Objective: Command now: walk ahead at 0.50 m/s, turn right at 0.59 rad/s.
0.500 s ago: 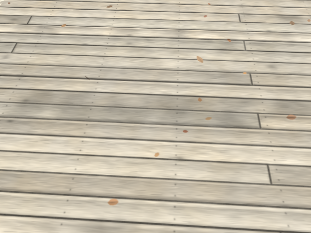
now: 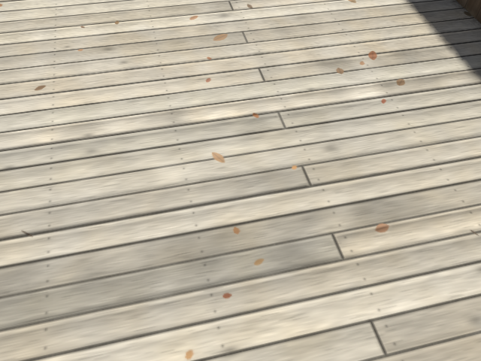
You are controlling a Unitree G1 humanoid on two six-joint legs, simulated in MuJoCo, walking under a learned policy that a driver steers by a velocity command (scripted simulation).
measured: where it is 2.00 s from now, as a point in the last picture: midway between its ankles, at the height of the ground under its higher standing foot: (242, 269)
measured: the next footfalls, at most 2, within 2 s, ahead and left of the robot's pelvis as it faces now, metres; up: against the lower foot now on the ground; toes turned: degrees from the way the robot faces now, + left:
right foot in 0.34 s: +0.34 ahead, -0.17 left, +0.00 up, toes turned -8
left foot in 0.88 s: +0.66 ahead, +0.06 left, +0.00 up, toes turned +7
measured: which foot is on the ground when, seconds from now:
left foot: down 0.00-0.34, up 0.36-0.86, down 0.88-1.00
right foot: up 0.00-0.32, down 0.34-0.90, up 0.92-1.00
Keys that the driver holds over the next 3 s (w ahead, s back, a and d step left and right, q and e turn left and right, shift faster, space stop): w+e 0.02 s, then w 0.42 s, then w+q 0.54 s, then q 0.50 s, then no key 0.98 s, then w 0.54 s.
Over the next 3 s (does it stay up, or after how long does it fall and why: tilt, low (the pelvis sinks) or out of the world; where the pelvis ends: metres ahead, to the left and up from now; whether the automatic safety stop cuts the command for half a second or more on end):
stays up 0.91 0.05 0.01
